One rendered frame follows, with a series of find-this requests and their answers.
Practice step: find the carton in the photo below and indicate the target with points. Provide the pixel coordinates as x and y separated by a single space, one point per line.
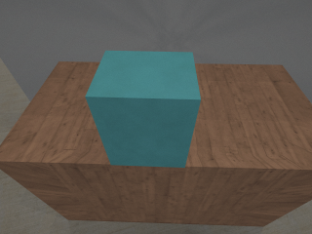
145 106

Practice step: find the pedestal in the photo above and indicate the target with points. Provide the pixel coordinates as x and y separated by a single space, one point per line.
249 161

